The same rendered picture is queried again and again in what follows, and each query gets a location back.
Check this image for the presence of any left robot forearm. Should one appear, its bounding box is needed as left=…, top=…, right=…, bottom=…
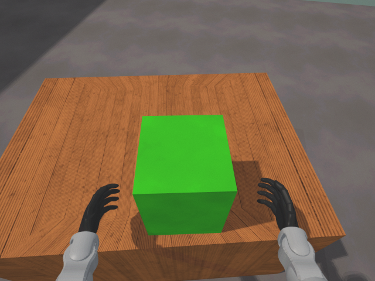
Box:
left=56, top=231, right=99, bottom=281

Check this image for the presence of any robot right hand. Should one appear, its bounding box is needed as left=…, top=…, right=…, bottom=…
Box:
left=257, top=178, right=299, bottom=230

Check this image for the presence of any carton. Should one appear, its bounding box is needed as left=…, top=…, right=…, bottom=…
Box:
left=132, top=115, right=237, bottom=235

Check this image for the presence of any pedestal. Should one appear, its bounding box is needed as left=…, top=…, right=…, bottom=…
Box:
left=0, top=73, right=346, bottom=281

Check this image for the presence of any robot left hand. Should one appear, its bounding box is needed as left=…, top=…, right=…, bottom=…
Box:
left=78, top=184, right=120, bottom=233

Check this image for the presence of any right robot forearm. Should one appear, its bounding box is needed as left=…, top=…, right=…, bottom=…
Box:
left=277, top=227, right=328, bottom=281

